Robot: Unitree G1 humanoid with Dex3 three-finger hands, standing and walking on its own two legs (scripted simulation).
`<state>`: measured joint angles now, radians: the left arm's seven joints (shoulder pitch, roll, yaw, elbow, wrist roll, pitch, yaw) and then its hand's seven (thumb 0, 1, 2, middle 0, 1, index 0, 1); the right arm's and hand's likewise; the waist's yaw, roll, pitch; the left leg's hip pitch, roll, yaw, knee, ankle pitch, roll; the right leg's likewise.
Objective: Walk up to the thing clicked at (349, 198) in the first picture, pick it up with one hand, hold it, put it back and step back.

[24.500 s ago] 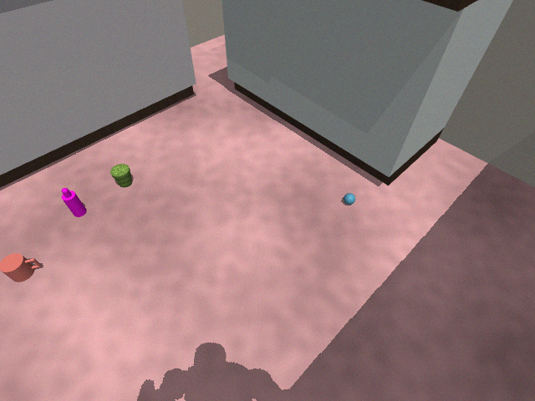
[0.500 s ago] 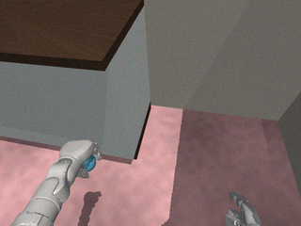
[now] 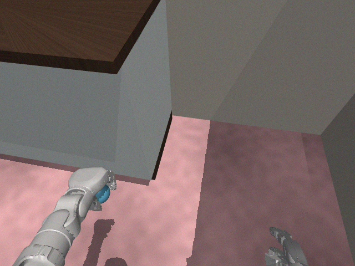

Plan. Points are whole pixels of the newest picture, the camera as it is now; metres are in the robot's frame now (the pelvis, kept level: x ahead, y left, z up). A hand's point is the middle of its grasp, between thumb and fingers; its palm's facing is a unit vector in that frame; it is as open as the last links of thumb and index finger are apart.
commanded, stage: crouch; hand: left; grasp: from above
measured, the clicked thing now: (99, 193) +0.31 +0.22 -0.09
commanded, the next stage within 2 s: lower in 1.74 s
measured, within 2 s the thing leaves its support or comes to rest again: neither
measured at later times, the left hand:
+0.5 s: hand (113, 202) +0.36 +0.25 -0.30, palm faces -0.42 +0.03 -0.91, open 7.4 cm
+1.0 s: hand (120, 212) +0.39 +0.27 -0.49, palm faces -0.46 -0.02 -0.89, open 7.3 cm
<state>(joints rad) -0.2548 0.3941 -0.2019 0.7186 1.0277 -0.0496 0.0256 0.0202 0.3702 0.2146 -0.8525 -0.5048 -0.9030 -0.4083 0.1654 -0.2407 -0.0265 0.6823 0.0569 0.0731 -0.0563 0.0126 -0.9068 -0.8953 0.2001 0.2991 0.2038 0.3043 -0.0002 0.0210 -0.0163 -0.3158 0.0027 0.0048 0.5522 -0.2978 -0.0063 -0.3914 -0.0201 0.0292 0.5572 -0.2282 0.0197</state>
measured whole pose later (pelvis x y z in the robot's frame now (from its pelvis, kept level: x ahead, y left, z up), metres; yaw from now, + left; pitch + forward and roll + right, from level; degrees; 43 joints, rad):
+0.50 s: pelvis -0.06 +0.01 -0.19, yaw +1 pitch +31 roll -2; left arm -0.75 0.47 -0.08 1.23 1.16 -0.06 0.32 0.03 0.41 0.22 -0.76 -0.59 -0.85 -0.46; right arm 0.26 -0.25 -0.07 0.74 -0.02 0.01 -0.02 0.01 -0.91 -0.89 0.20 0.30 0.20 0.30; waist -0.15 0.04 -0.19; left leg -1.52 -0.01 -0.03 1.59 -0.61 0.01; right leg -1.55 -0.02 0.01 1.51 -0.49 0.04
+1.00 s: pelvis -0.07 +0.01 -0.33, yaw +0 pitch +39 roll -6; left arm -0.92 0.62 0.03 1.32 1.24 -0.16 0.33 0.03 0.40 0.21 -0.78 -0.58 -0.87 -0.44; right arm 0.17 -0.26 -0.02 0.71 -0.09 -0.06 0.09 0.01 -0.90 -0.89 0.20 0.30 0.21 0.30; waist -0.21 0.02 -0.14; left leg -2.05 -0.06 -0.08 2.09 -0.72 0.00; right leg -2.06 -0.05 -0.02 1.98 -0.60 0.04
